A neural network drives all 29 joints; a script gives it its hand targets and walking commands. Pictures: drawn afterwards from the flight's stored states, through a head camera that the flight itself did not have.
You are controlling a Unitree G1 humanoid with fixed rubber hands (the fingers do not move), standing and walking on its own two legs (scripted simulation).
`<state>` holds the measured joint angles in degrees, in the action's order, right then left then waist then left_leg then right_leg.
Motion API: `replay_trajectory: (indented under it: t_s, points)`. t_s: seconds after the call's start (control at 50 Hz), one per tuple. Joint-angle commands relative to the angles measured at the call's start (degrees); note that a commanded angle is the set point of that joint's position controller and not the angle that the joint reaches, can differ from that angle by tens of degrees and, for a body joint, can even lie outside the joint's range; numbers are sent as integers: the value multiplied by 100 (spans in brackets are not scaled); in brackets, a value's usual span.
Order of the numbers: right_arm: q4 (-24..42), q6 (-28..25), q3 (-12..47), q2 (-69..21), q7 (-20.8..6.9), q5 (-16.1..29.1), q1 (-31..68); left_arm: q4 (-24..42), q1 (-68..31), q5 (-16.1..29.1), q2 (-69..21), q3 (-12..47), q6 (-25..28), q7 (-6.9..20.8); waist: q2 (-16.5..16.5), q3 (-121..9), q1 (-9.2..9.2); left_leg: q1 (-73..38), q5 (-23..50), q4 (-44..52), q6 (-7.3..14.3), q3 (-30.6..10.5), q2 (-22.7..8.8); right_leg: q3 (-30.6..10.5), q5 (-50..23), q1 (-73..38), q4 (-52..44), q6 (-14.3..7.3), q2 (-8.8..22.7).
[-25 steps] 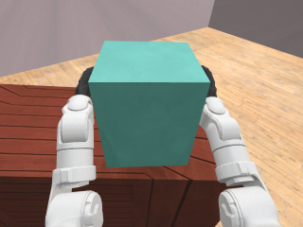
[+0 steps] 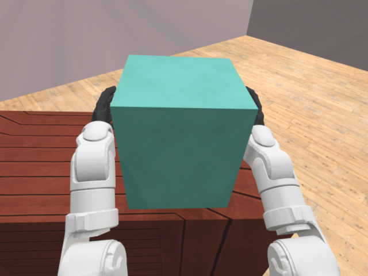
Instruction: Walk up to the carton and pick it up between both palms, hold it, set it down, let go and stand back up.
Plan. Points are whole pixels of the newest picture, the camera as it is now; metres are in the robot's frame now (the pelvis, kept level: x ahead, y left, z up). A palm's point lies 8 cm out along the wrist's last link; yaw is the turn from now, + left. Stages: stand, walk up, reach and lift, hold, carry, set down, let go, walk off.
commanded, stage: hold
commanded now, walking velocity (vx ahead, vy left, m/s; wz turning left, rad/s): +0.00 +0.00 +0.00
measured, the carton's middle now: (179, 133) +0.37 -0.01 +0.18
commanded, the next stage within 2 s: none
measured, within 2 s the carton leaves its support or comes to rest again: neither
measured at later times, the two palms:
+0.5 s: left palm (101, 123) +0.37 +0.15 +0.21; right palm (250, 123) +0.36 -0.16 +0.21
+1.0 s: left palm (100, 123) +0.36 +0.15 +0.21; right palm (249, 124) +0.36 -0.15 +0.21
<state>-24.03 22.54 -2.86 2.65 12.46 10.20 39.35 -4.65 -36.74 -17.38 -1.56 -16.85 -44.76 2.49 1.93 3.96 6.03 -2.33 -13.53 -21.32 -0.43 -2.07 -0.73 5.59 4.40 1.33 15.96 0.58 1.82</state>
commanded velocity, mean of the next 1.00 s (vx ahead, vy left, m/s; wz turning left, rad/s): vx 0.00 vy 0.00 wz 0.00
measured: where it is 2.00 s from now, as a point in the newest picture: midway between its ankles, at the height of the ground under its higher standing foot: outside the picture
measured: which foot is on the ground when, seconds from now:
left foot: down 0.00-1.00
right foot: down 0.00-1.00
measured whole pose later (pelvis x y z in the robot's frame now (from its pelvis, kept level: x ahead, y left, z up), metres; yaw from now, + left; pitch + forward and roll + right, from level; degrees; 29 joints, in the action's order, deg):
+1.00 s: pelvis +0.00 +0.00 +0.00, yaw +0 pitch -10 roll -1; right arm -25.0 21.5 -3.4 2.2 12.3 9.6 40.1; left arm -5.1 -37.5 -17.8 -1.0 -17.0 -44.3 3.0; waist 2.2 4.2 5.6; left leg -2.1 -13.5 -21.5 -0.5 -2.1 -0.7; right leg 5.5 4.3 1.4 15.9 0.6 1.8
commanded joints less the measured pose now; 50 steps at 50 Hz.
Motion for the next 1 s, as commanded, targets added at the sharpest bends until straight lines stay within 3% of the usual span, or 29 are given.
replay_trajectory:
  t_s: [0.0, 0.16, 0.3, 0.48, 0.98]
  points:
    - [1732, -358, 2404, -3588, -669, 536, 4729, 729, -4287, 929, -3074, 2696, 448, 779, -304, -2661, -120, 1111, 1478, 529, -56, 295, 374, -64, -611, -2093, 160, 68, -498]
    - [1294, -401, 2129, -3588, -722, 319, 4716, 364, -4359, 799, -3063, 2489, 427, 839, -313, -2417, -66, 1321, 923, 729, -7, 358, 335, -68, -175, -2085, 120, 51, -474]
    - [1276, -419, 2122, -3652, -687, 319, 4737, 332, -4422, 846, -3064, 2506, 481, 855, -327, -2540, 28, 1281, 1002, 648, -38, 334, 386, -51, -430, -2156, 145, 89, -449]
    - [1449, -423, 2279, -3657, -650, 427, 4692, 494, -4353, 887, -3044, 2574, 505, 837, -325, -2667, -1, 1171, 1323, 547, -60, 304, 412, -41, -680, -2191, 177, 107, -459]
    - [1529, -411, 2275, -3524, -670, 447, 4554, 650, -4213, 878, -3112, 2693, 443, 823, -374, -2544, 18, 1070, 1488, 543, -117, 308, 365, -44, -562, -2099, 142, 64, -491]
